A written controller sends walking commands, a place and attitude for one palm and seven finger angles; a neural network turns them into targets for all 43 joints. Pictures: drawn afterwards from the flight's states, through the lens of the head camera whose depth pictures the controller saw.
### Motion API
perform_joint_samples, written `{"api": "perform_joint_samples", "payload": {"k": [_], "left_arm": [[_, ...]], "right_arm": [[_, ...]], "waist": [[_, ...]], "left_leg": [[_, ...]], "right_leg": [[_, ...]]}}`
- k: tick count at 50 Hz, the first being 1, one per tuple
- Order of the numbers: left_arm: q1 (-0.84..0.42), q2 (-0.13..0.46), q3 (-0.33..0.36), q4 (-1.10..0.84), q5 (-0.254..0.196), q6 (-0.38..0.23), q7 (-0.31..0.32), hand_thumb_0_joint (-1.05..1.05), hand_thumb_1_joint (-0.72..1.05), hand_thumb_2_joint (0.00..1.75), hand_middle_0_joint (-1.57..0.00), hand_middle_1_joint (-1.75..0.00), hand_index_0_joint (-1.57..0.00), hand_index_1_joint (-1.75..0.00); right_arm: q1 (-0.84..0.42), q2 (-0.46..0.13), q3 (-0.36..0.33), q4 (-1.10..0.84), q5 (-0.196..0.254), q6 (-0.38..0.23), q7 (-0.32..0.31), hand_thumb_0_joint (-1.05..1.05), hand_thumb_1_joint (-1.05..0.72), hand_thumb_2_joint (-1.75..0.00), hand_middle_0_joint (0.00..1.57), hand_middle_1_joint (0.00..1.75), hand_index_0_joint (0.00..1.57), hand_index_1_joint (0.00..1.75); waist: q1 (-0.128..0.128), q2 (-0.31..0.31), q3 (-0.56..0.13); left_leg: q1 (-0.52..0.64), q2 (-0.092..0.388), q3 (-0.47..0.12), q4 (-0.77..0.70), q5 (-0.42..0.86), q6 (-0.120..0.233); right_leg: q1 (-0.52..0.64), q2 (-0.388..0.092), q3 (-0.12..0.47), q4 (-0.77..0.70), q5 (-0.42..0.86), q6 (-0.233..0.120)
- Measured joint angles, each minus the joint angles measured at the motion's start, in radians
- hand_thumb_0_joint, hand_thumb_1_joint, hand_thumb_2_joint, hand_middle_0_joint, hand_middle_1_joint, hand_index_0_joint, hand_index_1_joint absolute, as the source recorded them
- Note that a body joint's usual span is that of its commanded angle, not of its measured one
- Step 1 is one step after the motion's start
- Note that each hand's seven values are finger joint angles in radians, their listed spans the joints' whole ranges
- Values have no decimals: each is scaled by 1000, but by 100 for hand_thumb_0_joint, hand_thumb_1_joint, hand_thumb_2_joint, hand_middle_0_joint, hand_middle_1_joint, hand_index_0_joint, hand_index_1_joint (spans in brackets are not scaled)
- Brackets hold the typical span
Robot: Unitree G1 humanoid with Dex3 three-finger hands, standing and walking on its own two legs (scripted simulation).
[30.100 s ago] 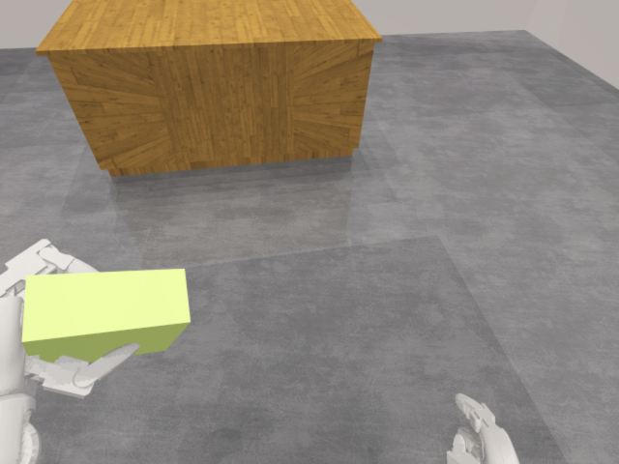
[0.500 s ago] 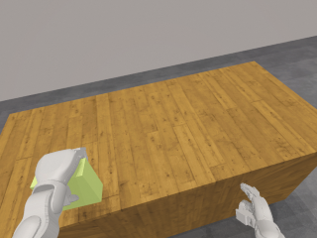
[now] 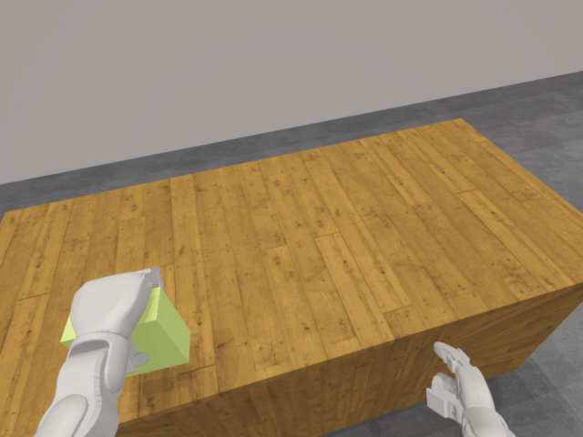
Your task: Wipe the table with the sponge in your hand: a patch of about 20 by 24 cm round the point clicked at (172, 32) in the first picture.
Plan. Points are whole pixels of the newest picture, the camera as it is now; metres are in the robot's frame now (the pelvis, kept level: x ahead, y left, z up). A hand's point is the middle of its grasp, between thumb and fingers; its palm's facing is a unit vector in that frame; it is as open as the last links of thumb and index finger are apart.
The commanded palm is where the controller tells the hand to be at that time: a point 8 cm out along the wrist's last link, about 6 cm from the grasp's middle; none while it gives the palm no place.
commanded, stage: move the sponge above the wiping area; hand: left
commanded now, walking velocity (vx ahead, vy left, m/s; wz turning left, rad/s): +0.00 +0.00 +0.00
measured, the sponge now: (139, 342) +0.22 +0.28 +0.00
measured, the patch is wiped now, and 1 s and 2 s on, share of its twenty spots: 0.00 0.00 0.00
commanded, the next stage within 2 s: lower the sponge onto the table in 1.40 s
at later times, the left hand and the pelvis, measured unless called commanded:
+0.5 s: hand (128, 327) +0.22 +0.28 +0.04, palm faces +0.00 -0.08 -1.00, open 9.5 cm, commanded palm +0.19 +0.27 +0.09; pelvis +0.00 +0.00 +0.00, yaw +0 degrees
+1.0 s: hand (140, 339) +0.22 +0.27 +0.01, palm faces -0.05 -0.10 -0.99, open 9.5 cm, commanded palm +0.19 +0.26 +0.08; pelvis -0.01 +0.00 +0.00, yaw +0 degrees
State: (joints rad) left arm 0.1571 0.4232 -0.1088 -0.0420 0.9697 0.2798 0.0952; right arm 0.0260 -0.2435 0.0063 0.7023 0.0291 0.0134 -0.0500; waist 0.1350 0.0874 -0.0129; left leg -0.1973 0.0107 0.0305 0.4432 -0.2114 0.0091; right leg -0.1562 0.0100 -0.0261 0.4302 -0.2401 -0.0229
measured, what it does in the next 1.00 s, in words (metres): stands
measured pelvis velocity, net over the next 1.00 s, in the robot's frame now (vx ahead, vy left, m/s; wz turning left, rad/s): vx -0.01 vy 0.00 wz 0.00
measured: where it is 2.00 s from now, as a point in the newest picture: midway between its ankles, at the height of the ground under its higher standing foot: outside the picture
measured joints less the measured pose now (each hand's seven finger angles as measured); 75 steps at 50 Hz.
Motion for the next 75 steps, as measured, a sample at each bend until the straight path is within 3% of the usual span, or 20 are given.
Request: {"api": "perform_joint_samples", "payload": {"k": [4, 9, 14, 17, 20, 25, 30, 35, 41, 46, 52, 66, 75], "left_arm": [[3, 2, 41, 19, -17, 52, 34, 0, -45, 105, -79, -138, -79, -138], [12, -11, 29, 46, -42, 117, 1, 0, -45, 105, -79, -139, -79, -139], [26, -17, -10, 55, -28, 53, -29, 0, -45, 105, -79, -139, -79, -139], [26, -16, -15, 50, -6, -6, -5, 0, -45, 105, -79, -138, -79, -138], [8, -18, -9, 60, 13, -28, 40, 0, -45, 105, -79, -138, -79, -138], [-37, -34, 5, 113, 2, 34, 76, 0, -45, 105, -79, -138, -79, -138], [-35, -50, -7, 147, -16, 84, 48, 0, -45, 105, -79, -139, -79, -139], [-6, -51, -21, 148, -5, 44, 33, 0, -45, 105, -79, -139, -79, -139], [-19, -50, -24, 161, 20, -9, 81, 0, -45, 105, -79, -138, -79, -138], [-41, -62, -17, 193, 17, 9, 110, 0, -45, 105, -79, -138, -79, -138], [-38, -75, -34, 191, 5, 47, 100, 0, -45, 105, -79, -139, -79, -139], [-48, -73, -54, 181, 15, 59, 93, 0, -45, 105, -79, -138, -79, -138], [-63, -69, -44, 205, 7, 57, 70, 0, -45, 105, -79, -139, -79, -139]], "right_arm": [[-4, 3, 0, 9, 11, 12, 9, 1, -90, -90, 20, 30, 20, 30], [-6, -10, 0, 2, 20, 17, 9, 1, -90, -90, 20, 30, 20, 30], [-2, -13, -5, -4, 7, 2, 0, 1, -90, -90, 20, 30, 20, 30], [4, -4, -9, -2, -2, -7, -3, 1, -90, -90, 20, 30, 20, 30], [7, 5, -11, 6, -2, -11, -1, 1, -90, -90, 20, 30, 20, 30], [1, 12, -6, 19, 13, 1, 5, 1, -90, -90, 20, 30, 20, 30], [2, 6, -2, 15, 21, 12, 7, 1, -90, -90, 20, 30, 20, 30], [15, -2, -10, 11, 13, 4, 4, 1, -90, -90, 20, 30, 20, 30], [23, -5, -25, 17, 7, -13, 0, 1, -90, -90, 20, 30, 20, 30], [16, 1, -25, 26, 14, -10, 2, 1, -90, -90, 20, 30, 20, 30], [17, 3, -22, 17, 19, -5, 8, 1, -90, -90, 20, 30, 20, 30], [1, 7, -13, 16, 19, 0, 8, 1, -90, -90, 20, 30, 20, 30], [-3, 3, -10, 16, 20, 0, 1, 1, -90, -90, 20, 30, 20, 30]], "waist": [[-6, -2, -8], [-15, 7, -7], [-9, 6, 0], [0, 0, 0], [3, -5, -6], [-8, -2, -15], [-22, 4, -22], [-21, -2, -20], [-10, -9, -14], [-14, -8, -24], [-21, -2, -30], [-8, -2, -21], [-13, -1, -23]], "left_leg": [[1, 2, 2, -2, -1, -2], [-1, -5, -7, -4, 3, 2], [-11, -7, -11, 6, 1, 5], [-16, -3, -9, 13, -2, 4], [-24, 0, -7, 20, -5, 1], [-29, -1, -5, 15, 2, 0], [-31, -5, -3, 7, 8, 2], [-34, -3, -5, 18, 2, 2], [-45, 2, -9, 38, -5, -1], [-53, 3, -5, 37, -3, -3], [-47, 1, -5, 30, 0, -2], [-31, 3, -12, 25, 2, -8], [-29, 5, -14, 19, 1, -10]], "right_leg": [[1, 2, 3, -3, 0, 0], [4, -4, -6, -7, 1, 3], [-4, -6, -10, 0, -1, 5], [-9, -2, -7, 5, -1, 3], [-17, 0, -6, 11, -2, 1], [-27, -1, -3, 14, 1, 1], [-33, -4, -1, 15, 2, 3], [-34, -2, -2, 22, -2, 2], [-42, 2, -5, 36, -7, -2], [-53, 4, -1, 40, -5, -3], [-51, 2, 0, 40, -6, -3], [-35, 5, -6, 40, -9, -9], [-32, 8, -6, 31, -9, -10]]}}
